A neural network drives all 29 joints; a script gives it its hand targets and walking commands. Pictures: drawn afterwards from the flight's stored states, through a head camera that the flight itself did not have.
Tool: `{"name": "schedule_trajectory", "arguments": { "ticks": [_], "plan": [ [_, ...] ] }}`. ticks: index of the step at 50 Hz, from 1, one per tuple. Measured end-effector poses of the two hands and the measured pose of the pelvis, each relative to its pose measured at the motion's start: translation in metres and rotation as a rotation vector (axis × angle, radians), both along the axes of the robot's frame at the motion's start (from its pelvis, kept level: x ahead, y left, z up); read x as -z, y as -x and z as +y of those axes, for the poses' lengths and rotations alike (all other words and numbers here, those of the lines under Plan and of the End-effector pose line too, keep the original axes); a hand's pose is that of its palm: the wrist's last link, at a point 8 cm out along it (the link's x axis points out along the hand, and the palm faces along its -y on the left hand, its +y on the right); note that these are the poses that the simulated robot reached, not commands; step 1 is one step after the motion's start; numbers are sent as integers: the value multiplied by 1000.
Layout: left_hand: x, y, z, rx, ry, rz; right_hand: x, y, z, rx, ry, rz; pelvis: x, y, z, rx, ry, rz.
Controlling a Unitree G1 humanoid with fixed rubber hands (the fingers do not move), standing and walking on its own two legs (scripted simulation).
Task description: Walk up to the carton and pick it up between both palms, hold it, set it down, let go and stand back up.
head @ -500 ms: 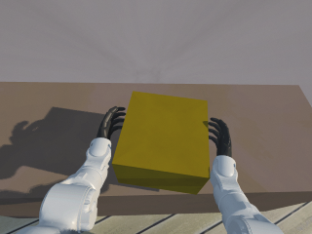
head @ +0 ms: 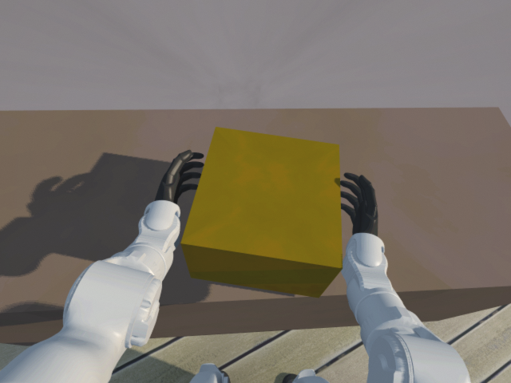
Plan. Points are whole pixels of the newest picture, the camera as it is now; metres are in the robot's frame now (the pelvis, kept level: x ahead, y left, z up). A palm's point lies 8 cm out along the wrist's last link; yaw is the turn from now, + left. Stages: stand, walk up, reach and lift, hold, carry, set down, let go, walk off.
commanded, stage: set down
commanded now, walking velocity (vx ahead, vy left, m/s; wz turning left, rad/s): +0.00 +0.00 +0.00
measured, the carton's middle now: (266, 210) +0.42 -0.03 -0.06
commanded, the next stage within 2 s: none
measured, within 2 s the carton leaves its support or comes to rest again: rests again in 1.16 s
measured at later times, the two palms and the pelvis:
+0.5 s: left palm (175, 191) +0.43 +0.13 +0.00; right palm (370, 222) +0.37 -0.19 -0.01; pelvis +0.01 +0.00 -0.02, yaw +1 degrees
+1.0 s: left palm (178, 194) +0.43 +0.12 -0.01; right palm (369, 231) +0.36 -0.19 -0.02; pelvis -0.02 -0.01 -0.04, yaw +1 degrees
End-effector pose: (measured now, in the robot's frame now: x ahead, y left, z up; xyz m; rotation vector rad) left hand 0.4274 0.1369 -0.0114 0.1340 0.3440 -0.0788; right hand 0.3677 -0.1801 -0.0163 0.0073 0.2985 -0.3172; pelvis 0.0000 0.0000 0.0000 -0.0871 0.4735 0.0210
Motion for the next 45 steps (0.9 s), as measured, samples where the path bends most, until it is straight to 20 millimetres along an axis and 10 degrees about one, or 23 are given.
{"name": "schedule_trajectory", "arguments": {
  "ticks": [45],
  "plan": [
    [-6,5,-11,18,4,-23,4,13,-10,29,-35,-18,37,20,-7,-7,-19,-71]
  ]
}}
